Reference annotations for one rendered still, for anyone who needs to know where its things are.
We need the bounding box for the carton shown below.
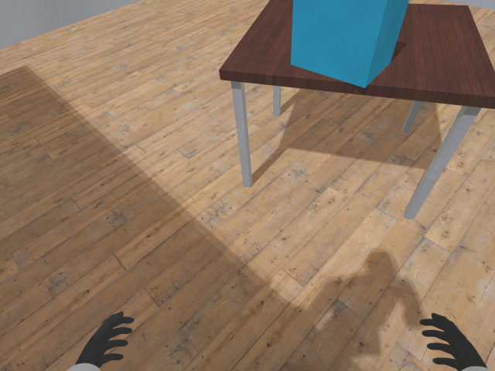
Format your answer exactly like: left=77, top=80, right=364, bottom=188
left=291, top=0, right=409, bottom=88

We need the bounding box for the table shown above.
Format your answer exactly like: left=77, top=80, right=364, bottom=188
left=219, top=0, right=495, bottom=220

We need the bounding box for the left robot hand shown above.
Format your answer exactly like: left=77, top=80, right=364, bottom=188
left=75, top=311, right=134, bottom=368

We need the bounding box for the right robot hand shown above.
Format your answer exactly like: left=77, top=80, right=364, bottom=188
left=420, top=313, right=488, bottom=371

